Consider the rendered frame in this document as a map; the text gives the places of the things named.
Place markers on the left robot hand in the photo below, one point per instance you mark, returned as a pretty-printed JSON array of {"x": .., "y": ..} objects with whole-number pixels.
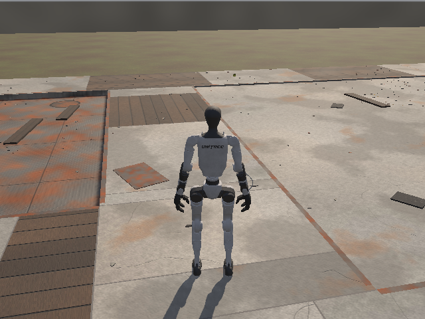
[{"x": 178, "y": 203}]

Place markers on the right robot forearm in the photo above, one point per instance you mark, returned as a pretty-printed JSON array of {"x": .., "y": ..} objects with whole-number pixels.
[{"x": 243, "y": 181}]

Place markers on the left robot forearm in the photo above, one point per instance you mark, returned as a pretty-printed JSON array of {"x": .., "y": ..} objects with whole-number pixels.
[{"x": 183, "y": 175}]

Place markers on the right robot upper arm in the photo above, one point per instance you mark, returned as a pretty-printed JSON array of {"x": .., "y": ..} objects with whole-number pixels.
[{"x": 236, "y": 152}]

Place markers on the left robot upper arm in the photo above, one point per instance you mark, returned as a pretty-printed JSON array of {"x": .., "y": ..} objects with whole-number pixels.
[{"x": 189, "y": 151}]

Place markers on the robot head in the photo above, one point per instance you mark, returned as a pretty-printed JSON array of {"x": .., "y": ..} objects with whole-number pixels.
[{"x": 212, "y": 116}]

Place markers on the right robot hand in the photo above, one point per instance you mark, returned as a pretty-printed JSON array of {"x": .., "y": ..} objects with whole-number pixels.
[{"x": 246, "y": 203}]

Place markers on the robot right shin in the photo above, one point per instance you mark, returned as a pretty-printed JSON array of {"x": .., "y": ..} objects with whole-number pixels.
[{"x": 228, "y": 243}]

